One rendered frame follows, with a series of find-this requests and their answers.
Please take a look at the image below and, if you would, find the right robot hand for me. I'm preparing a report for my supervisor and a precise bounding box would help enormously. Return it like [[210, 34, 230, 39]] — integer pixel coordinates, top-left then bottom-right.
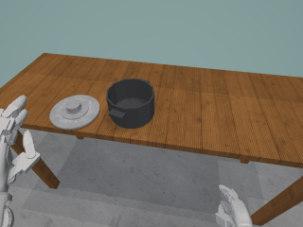
[[215, 184, 253, 227]]

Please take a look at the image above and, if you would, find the table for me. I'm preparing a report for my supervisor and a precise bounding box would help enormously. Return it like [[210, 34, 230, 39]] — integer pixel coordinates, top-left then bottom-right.
[[0, 53, 303, 226]]

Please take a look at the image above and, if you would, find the left robot forearm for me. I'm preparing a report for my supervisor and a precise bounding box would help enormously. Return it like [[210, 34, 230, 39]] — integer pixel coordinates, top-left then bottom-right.
[[0, 192, 14, 227]]

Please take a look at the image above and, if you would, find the lid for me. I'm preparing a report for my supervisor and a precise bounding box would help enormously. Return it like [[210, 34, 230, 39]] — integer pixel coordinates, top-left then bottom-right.
[[49, 95, 100, 131]]

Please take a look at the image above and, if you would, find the knob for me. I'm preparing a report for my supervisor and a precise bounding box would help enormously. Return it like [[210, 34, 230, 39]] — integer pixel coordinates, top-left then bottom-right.
[[65, 99, 81, 113]]

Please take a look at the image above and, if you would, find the left robot hand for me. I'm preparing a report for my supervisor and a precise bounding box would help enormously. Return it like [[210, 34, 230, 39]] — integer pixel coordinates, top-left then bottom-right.
[[0, 95, 40, 193]]

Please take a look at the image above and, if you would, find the pot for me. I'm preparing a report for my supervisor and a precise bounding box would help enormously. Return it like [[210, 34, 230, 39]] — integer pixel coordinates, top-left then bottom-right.
[[106, 79, 155, 129]]

